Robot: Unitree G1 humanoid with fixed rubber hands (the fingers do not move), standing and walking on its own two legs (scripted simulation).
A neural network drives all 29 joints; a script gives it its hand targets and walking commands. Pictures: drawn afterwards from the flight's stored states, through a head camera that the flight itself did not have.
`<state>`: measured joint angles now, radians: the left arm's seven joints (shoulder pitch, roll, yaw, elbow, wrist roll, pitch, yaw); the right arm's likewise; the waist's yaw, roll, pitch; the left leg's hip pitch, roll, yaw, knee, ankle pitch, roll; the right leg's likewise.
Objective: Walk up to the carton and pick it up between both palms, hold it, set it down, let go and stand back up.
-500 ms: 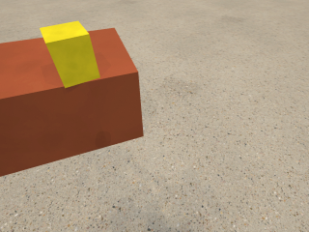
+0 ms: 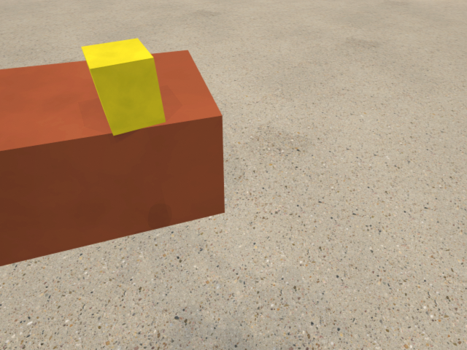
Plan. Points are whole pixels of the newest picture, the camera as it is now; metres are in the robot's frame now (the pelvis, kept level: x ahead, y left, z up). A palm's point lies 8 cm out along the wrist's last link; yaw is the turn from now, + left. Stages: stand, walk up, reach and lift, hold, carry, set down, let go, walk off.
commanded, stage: walk up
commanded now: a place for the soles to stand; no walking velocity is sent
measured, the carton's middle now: (125, 86) +1.02 +0.42 -0.02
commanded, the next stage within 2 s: none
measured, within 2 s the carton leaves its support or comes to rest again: neither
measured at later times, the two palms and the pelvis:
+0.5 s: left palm out of the picture +0.13 +0.46 -0.11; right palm out of the picture +0.15 -0.20 -0.09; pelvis +0.10 +0.12 +0.00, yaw +8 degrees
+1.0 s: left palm (4, 331) +0.21 +0.46 -0.12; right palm (306, 250) +0.38 -0.15 -0.11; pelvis +0.24 +0.14 -0.01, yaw +13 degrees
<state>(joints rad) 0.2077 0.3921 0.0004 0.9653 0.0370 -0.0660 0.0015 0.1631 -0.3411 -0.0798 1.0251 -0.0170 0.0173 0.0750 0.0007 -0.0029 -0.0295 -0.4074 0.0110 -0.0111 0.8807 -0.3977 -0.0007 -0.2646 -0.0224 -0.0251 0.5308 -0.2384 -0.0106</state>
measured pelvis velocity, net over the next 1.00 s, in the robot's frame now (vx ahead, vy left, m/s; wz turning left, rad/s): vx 0.24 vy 0.14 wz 0.23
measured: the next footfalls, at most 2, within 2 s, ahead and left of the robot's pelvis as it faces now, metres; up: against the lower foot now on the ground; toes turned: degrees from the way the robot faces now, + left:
left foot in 0.18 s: +0.10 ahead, +0.18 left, +0.00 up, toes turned +6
right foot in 0.70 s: +0.30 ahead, +0.02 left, +0.00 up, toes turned +5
